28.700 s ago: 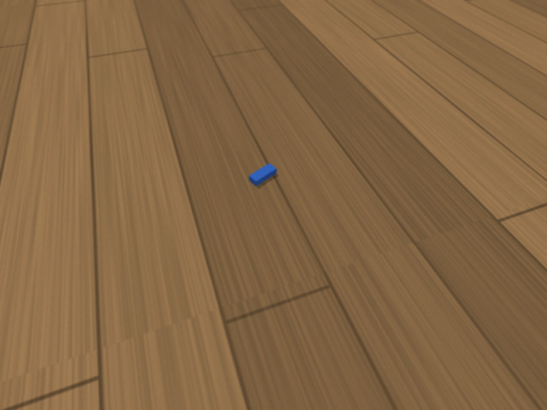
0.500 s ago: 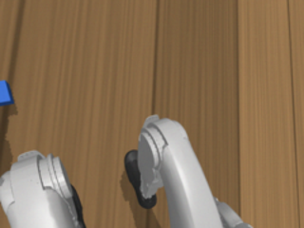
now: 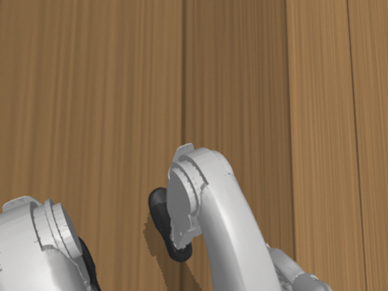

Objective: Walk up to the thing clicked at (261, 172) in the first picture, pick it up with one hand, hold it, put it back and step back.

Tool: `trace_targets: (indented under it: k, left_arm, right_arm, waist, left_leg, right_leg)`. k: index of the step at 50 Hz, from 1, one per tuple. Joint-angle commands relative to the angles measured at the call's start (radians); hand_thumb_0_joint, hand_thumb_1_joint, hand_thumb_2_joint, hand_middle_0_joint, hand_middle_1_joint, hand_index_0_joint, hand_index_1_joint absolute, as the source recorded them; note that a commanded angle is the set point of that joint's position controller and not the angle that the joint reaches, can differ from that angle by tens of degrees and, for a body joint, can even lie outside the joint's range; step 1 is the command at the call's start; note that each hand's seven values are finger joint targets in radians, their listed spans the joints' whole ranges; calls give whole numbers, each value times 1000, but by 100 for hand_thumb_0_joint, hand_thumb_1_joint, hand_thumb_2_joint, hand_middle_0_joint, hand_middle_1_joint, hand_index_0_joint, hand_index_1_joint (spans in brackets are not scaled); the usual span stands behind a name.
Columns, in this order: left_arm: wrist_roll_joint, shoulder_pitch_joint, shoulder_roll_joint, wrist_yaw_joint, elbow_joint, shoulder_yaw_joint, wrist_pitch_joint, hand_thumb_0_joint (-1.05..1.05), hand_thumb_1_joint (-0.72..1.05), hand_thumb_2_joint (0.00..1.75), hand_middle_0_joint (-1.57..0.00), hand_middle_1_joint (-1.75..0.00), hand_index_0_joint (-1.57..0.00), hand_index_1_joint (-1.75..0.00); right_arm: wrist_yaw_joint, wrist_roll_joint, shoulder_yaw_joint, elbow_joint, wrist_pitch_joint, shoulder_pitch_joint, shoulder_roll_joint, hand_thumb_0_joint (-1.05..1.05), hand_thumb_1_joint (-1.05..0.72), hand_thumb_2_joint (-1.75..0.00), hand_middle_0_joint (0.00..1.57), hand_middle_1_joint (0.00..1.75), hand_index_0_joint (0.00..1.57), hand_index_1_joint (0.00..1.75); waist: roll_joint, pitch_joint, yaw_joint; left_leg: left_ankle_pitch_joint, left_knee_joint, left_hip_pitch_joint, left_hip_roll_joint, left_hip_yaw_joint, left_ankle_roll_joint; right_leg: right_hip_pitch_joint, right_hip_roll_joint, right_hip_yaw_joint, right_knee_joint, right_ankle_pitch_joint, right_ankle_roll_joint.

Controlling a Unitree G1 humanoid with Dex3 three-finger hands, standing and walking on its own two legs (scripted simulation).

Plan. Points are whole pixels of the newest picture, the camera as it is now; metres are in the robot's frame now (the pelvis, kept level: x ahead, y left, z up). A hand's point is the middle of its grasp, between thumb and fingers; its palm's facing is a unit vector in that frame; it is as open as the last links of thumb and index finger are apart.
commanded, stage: rest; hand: left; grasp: from above
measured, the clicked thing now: out of the picture +0.45 +0.31 -0.28
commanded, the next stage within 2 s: open in 0.04 s
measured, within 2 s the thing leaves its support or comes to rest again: neither
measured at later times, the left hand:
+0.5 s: hand out of the picture +0.45 +0.30 -0.25, palm faces -0.46 -0.12 -0.88, open 9.7 cm
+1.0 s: hand out of the picture +0.45 +0.31 -0.25, palm faces -0.48 -0.14 -0.87, open 12.5 cm
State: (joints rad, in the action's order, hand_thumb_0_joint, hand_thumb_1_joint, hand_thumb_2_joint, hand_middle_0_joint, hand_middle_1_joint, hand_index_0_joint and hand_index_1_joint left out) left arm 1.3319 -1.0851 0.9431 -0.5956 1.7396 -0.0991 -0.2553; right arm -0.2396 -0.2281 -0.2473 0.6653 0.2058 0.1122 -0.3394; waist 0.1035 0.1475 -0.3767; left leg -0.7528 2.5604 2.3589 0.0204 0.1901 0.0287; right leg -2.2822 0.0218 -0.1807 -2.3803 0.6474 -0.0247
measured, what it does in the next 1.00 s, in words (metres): stands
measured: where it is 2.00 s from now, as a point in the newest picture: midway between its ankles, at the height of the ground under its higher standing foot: (133, 262)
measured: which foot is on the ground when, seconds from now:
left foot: down 0.00-1.00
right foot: down 0.00-1.00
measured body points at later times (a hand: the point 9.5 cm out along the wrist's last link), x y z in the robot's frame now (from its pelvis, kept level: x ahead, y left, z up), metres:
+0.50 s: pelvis -0.01 +0.00 +0.00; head +0.27 +0.12 +0.33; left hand +0.47 +0.31 -0.20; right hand +0.04 -0.26 -0.05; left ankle +0.06 +0.12 -0.27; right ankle +0.11 -0.11 -0.27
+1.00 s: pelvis -0.01 +0.00 +0.00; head +0.27 +0.12 +0.33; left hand +0.47 +0.31 -0.20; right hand +0.05 -0.26 -0.05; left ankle +0.06 +0.12 -0.27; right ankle +0.11 -0.11 -0.27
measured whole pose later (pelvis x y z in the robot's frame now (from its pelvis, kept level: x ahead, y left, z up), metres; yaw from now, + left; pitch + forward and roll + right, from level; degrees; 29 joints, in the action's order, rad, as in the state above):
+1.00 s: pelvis -0.01 +0.00 +0.00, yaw -1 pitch +29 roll -14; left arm 1.31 -1.09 1.00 -0.58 1.75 -0.09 -0.26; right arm -0.25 -0.23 -0.29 0.63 0.21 0.11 -0.36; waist 0.12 0.16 -0.39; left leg -0.74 2.56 2.35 0.02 0.22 0.03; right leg -2.26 0.03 -0.21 -2.35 0.63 -0.03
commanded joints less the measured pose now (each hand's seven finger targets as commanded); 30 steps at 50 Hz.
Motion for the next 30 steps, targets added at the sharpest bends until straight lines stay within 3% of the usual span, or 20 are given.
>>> trace_targets:
  k: [1, 2, 3, 4, 5, 7, 11, 14, 15, 17, 19, 23, 28, 29, 30]
  left_arm:
    - [-7, -279, 212, -50, -89, 2, -1, 0, 92, 43, -120, -38, -123, -35]
    - [-8, -291, 212, -51, -100, 11, -7, 0, 90, 43, -120, -38, -122, -35]
    - [-4, -286, 266, -56, -95, -31, -8, 0, 90, 43, -119, -37, -122, -35]
    - [3, -293, 253, -56, -108, -3, -8, 0, 89, 43, -119, -37, -122, -34]
    - [3, -287, 264, -60, -98, -16, -9, 0, 87, 41, -118, -36, -120, -33]
    - [6, -280, 242, -60, -74, -1, -9, 0, 89, 42, -119, -37, -121, -34]
    - [20, -291, 283, -67, -92, -17, -9, 0, 57, 38, -87, -38, -89, -36]
    - [13, -298, 261, -70, -103, 3, -7, 0, 33, 34, -71, -38, -74, -35]
    - [17, -288, 285, -76, -90, -21, -5, 0, 25, 37, -68, -41, -71, -38]
    - [18, -286, 251, -71, -88, 9, -5, 0, 19, 40, -64, -45, -66, -42]
    - [20, -300, 289, -83, -103, -14, -2, 0, 14, 45, -60, -49, -62, -47]
    - [7, -279, 251, -76, -72, 4, 8, 0, 5, 51, -54, -54, -55, -53]
    - [1, -279, 269, -70, -95, -1, 18, 0, -5, 59, -45, -63, -47, -61]
    - [-3, -286, 243, -65, -89, 21, 18, 0, -7, 61, -44, -65, -45, -63]
    - [-5, -273, 256, -62, -78, 6, 23, 0, -7, 61, -43, -66, -44, -64]
  right_arm:
    - [6, 1, 88, 18, 4, 217, -319, 0, -90, -90, 20, 30, 20, 30]
    - [4, -2, 80, 7, 6, 208, -320, 0, -90, -90, 20, 30, 20, 30]
    - [8, -2, 85, 24, 3, 225, -332, 0, -90, -90, 20, 30, 20, 30]
    - [9, 0, 76, 5, 3, 207, -324, 0, -90, -90, 20, 30, 20, 30]
    - [11, -3, 76, 12, 1, 209, -326, 0, -90, -90, 20, 30, 20, 30]
    - [9, -7, 74, 8, 4, 203, -332, 0, -90, -90, 20, 30, 20, 30]
    - [9, -9, 71, 3, 9, 199, -338, 0, -89, -90, 20, 30, 20, 30]
    - [6, -10, 68, -6, 16, 181, -340, 0, -89, -90, 20, 30, 20, 30]
    - [6, -12, 57, 0, 17, 190, -331, 0, -89, -90, 20, 30, 20, 30]
    - [2, -12, 68, -12, 23, 186, -346, 0, -89, -90, 20, 30, 20, 30]
    - [4, -12, 69, 4, 24, 185, -345, 0, -89, -90, 20, 30, 20, 30]
    - [-8, -14, 67, 6, 34, 185, -346, 0, -89, -90, 20, 30, 20, 30]
    - [-12, -9, 67, 0, 33, 194, -348, 0, -89, -90, 20, 30, 20, 30]
    - [-13, -6, 65, -6, 36, 177, -338, 0, -89, -90, 20, 30, 20, 30]
    - [-15, -11, 64, 0, 35, 194, -343, 0, -89, -90, 20, 30, 20, 30]
  waist:
    - [-476, -681, -63]
    - [-478, -680, -67]
    - [-478, -690, -65]
    - [-493, -691, -55]
    - [-494, -690, -57]
    - [-481, -634, -72]
    - [-512, -643, -67]
    - [-490, -633, -69]
    - [-484, -633, -68]
    - [-494, -607, -78]
    - [-510, -639, -66]
    - [-483, -595, -80]
    - [-524, -658, -65]
    - [-521, -657, -62]
    - [-518, -644, -74]
  left_leg:
    - [285, -268, -489, 9, -47, -14]
    - [283, -266, -481, 9, -45, -12]
    - [290, -270, -490, 9, -40, -13]
    - [287, -268, -480, 10, -46, -13]
    - [284, -268, -484, 9, -46, -12]
    - [251, -272, -458, 12, -42, -13]
    - [246, -281, -491, 14, -34, -18]
    - [226, -275, -457, 13, -38, -12]
    - [234, -277, -470, 14, -29, -15]
    - [215, -283, -472, 16, -27, -16]
    - [230, -287, -490, 20, -21, -21]
    - [219, -277, -460, 17, -24, -17]
    - [274, -289, -501, 21, -19, -24]
    - [265, -280, -491, 20, -22, -23]
    - [267, -277, -498, 19, -26, -21]
  right_leg:
    - [409, 57, -70, 184, -282, 46]
    - [416, 59, -71, 188, -283, 45]
    - [414, 55, -77, 187, -289, 44]
    - [424, 60, -69, 189, -286, 47]
    - [420, 57, -72, 192, -283, 46]
    - [393, 59, -78, 194, -256, 44]
    - [394, 57, -76, 185, -255, 47]
    - [393, 63, -78, 200, -240, 45]
    - [390, 56, -85, 191, -247, 43]
    - [368, 58, -84, 189, -232, 44]
    - [375, 61, -86, 187, -243, 46]
    - [371, 59, -87, 189, -241, 41]
    - [409, 66, -86, 187, -284, 47]
    - [397, 65, -84, 183, -279, 47]
    - [403, 63, -87, 188, -280, 45]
